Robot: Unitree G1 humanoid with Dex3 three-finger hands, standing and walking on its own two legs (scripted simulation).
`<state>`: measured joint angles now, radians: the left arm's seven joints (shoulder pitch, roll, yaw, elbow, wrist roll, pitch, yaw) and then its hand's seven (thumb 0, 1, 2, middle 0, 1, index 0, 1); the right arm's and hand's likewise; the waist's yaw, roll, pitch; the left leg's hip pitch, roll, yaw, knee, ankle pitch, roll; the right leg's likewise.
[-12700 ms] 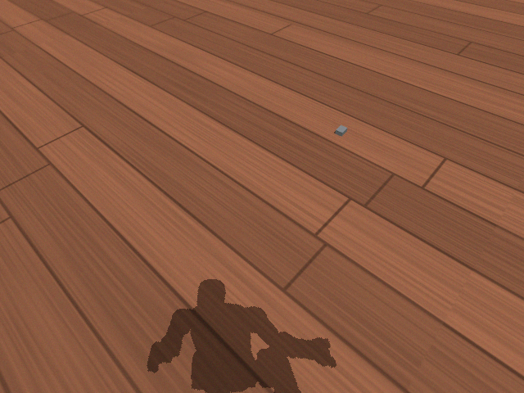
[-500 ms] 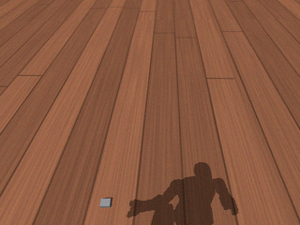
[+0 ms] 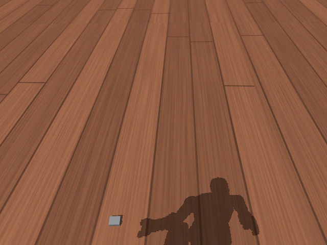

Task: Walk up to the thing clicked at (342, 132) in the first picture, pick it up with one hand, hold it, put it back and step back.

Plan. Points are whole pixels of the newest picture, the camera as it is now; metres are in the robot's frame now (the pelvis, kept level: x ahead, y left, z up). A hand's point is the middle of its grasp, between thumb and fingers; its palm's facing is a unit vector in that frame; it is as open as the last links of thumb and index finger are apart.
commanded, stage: stand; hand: left
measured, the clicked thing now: (115, 221) +0.40 +0.33 -0.77
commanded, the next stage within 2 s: walk up in 0.02 s
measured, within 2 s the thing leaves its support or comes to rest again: neither
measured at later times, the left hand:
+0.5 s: hand out of the picture +0.09 +0.35 -0.18, palm faces +0.04 -0.94 -0.34, open 7.4 cm
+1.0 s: hand out of the picture +0.16 +0.30 -0.16, palm faces +0.02 -0.94 -0.33, open 7.4 cm
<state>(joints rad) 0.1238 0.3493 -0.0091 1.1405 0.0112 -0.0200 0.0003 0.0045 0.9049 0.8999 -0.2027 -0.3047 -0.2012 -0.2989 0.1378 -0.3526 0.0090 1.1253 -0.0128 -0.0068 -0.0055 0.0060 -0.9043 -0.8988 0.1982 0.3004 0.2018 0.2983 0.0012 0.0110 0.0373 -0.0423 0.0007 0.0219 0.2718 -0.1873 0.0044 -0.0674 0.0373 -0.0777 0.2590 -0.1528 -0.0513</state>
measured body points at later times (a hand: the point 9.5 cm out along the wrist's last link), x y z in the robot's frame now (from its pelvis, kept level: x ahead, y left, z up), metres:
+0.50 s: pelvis +0.05 +0.07 -0.02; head +0.08 +0.10 +0.43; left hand +0.09 +0.40 -0.16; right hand +0.12 -0.23 -0.13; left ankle +0.09 +0.21 -0.75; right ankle +0.01 -0.07 -0.72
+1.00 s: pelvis +0.07 +0.04 -0.01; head +0.09 +0.04 +0.44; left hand +0.16 +0.35 -0.14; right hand +0.18 -0.26 -0.14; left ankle +0.06 +0.19 -0.75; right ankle +0.05 -0.08 -0.75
